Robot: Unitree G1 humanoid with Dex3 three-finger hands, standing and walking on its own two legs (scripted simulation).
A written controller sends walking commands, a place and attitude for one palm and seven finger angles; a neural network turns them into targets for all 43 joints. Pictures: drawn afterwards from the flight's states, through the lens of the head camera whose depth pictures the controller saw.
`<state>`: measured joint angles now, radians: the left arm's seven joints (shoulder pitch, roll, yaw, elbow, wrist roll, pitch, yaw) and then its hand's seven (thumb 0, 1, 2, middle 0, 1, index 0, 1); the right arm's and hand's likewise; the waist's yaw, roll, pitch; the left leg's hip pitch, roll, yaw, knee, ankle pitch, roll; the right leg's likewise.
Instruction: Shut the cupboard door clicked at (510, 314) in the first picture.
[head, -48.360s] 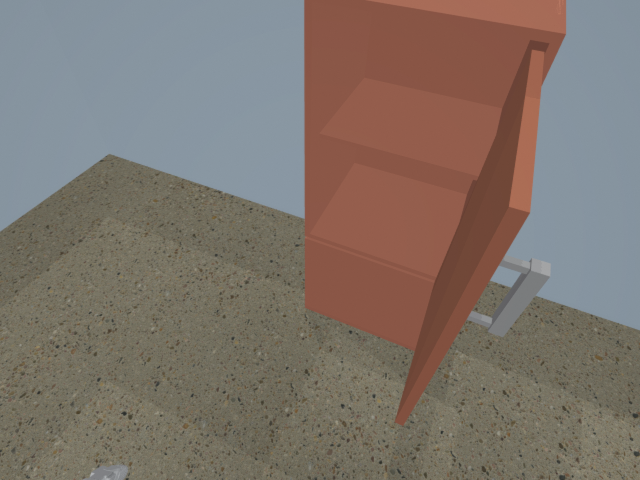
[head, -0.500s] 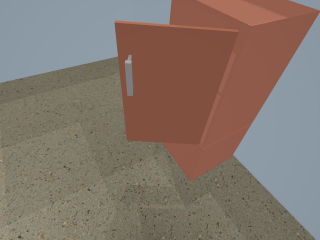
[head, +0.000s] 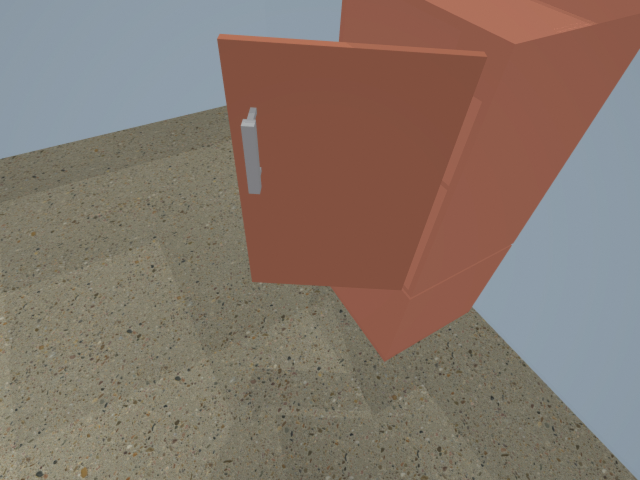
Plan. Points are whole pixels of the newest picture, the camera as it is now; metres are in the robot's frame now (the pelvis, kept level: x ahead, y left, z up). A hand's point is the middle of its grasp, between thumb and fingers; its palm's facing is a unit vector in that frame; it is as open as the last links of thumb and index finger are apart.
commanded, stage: shuffle to correct the standing spot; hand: left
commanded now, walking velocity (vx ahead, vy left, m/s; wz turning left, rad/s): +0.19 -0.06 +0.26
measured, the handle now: (253, 151) +0.59 +0.17 +0.08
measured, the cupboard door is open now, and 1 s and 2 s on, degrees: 57 57 57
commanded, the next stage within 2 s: come to a stop and stand still in 0.42 s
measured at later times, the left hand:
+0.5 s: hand out of the picture +0.15 +0.18 -0.16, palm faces +0.08 -0.98 -0.20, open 7.3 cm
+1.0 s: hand (216, 458) +0.18 +0.17 -0.19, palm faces +0.13 -0.97 -0.18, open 7.3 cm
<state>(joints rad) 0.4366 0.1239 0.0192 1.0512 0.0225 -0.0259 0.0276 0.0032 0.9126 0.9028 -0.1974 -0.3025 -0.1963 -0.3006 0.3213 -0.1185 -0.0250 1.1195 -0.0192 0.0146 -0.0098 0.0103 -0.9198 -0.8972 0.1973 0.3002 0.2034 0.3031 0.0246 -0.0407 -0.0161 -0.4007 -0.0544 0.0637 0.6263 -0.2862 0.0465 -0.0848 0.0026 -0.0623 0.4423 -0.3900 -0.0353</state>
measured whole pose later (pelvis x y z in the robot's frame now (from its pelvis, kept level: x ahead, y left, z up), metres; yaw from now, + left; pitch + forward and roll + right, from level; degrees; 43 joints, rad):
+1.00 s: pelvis +0.16 -0.02 +0.00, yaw +3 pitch -1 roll -1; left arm 0.22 0.19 0.05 1.00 0.01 0.06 0.05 0.01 0.92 0.90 -0.20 -0.30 -0.20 -0.30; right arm 0.13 -0.15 -0.03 0.97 -0.02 0.03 -0.03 0.00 -0.91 -0.90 0.20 0.30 0.20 0.30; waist 0.03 -0.06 0.10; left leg -0.31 -0.02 0.12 0.55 -0.22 0.10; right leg -0.37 -0.02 -0.02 1.01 -0.54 -0.01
